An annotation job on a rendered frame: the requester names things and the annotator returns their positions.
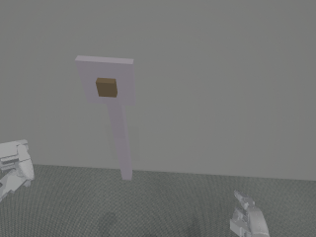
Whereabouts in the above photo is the button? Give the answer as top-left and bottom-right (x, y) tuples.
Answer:
(96, 77), (118, 98)

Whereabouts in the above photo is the robot right hand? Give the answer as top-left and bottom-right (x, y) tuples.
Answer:
(229, 190), (270, 237)

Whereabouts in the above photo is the panel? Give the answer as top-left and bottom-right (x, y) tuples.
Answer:
(74, 55), (136, 181)

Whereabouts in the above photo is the robot left hand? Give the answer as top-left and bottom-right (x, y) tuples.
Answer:
(0, 139), (35, 203)

